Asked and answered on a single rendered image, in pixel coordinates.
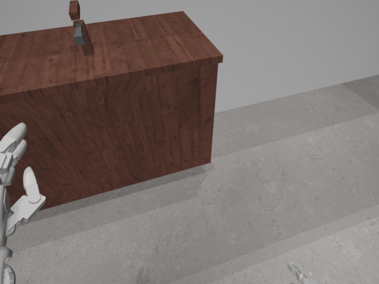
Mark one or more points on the counter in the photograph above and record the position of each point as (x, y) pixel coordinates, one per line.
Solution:
(134, 103)

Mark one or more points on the robot right hand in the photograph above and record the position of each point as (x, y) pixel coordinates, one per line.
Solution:
(302, 273)

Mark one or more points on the robot left hand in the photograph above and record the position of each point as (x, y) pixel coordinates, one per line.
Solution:
(12, 148)

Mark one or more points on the robot left forearm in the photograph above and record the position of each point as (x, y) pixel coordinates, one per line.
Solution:
(7, 275)

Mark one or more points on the tap lever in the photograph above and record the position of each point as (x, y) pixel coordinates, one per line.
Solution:
(78, 36)

